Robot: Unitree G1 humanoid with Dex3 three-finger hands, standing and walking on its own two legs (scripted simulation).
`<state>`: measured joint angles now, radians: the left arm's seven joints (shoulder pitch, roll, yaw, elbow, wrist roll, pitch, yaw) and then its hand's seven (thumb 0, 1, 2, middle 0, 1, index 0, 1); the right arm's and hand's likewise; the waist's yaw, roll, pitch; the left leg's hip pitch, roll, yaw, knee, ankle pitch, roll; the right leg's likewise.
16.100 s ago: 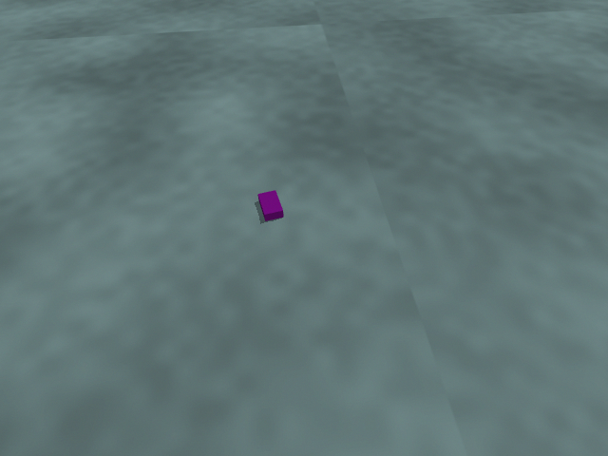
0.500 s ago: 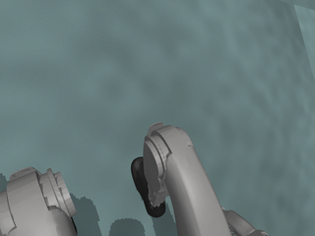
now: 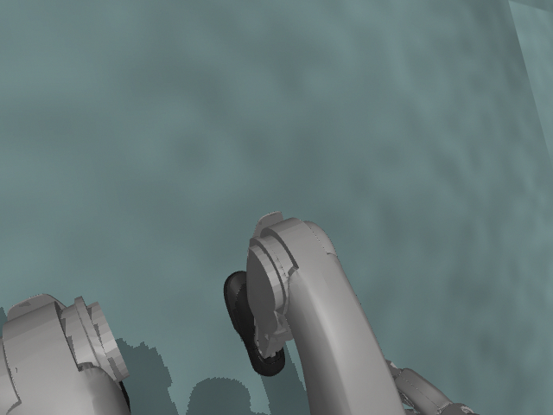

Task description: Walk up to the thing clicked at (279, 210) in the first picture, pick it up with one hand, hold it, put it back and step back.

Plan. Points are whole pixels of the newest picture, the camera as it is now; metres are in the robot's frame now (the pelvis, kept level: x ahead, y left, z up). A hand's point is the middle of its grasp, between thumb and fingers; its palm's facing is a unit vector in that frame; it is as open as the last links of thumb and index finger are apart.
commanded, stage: close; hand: left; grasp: from above
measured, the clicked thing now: out of the picture +0.45 +0.35 -0.28
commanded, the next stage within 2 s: settle in 1.06 s
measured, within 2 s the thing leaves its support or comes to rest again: leaves its support in 1.46 s
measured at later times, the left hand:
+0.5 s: hand out of the picture +0.43 +0.34 -0.25, palm faces -0.44 -0.16 -0.88, open 11.6 cm
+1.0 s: hand out of the picture +0.44 +0.34 -0.25, palm faces -0.44 -0.15 -0.88, open 11.5 cm
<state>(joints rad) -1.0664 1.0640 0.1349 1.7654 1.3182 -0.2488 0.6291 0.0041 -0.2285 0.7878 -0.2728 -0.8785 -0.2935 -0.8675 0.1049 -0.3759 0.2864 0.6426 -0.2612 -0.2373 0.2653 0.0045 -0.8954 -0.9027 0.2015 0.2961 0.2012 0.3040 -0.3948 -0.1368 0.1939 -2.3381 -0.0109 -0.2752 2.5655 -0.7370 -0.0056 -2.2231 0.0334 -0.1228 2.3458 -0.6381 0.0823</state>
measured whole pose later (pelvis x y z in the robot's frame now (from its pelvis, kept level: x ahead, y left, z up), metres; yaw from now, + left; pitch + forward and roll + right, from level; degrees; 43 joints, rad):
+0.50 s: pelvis +0.00 +0.00 +0.00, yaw +0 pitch +28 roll -16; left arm -1.08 1.08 0.11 1.77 1.31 -0.26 0.63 0.00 -0.09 0.60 -0.41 -0.73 -0.43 -0.71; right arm 0.09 -0.36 0.31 0.63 -0.26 -0.23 0.26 0.00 -0.90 -0.90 0.20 0.30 0.20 0.30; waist -0.39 -0.14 0.20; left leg -2.33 -0.01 -0.28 2.56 -0.74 0.00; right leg -2.21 0.03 -0.13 2.33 -0.64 0.08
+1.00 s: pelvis +0.00 +0.00 +0.01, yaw +0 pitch +28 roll -16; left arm -1.10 1.09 0.11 1.75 1.31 -0.27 0.62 0.00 -0.13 0.54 -0.51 -0.64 -0.53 -0.62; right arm 0.10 -0.38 0.30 0.62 -0.26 -0.22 0.24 0.00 -0.90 -0.90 0.20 0.30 0.20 0.30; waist -0.39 -0.14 0.21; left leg -2.33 -0.01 -0.27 2.54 -0.73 0.00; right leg -2.21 0.03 -0.13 2.32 -0.63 0.09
